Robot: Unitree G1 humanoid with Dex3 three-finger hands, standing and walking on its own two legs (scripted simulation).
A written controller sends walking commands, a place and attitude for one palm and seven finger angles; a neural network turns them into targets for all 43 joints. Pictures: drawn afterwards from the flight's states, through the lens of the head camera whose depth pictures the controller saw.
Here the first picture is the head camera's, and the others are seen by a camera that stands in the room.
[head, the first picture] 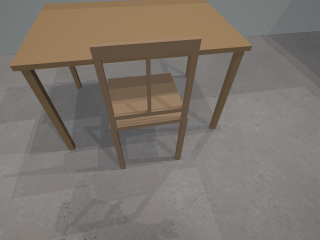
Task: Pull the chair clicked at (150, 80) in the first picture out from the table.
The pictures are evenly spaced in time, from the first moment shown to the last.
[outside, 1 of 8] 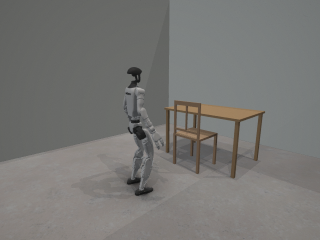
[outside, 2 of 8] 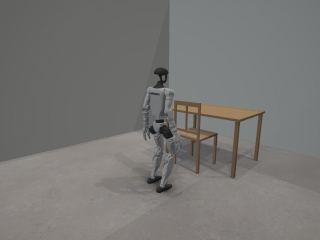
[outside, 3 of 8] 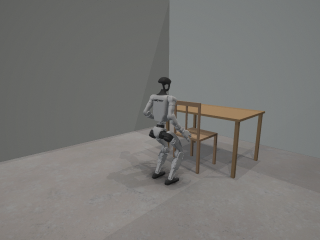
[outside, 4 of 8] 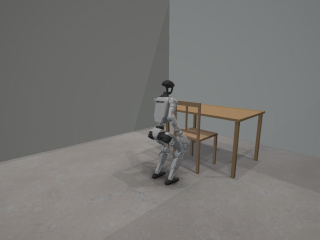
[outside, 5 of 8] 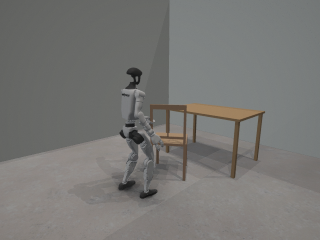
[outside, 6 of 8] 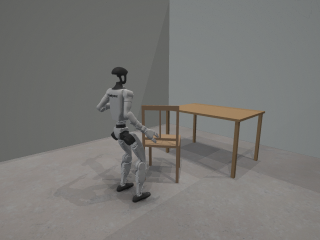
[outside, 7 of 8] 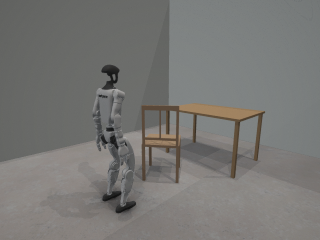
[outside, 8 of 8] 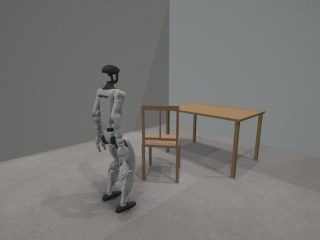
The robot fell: no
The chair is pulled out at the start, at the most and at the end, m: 0.00 0.52 0.52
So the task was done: yes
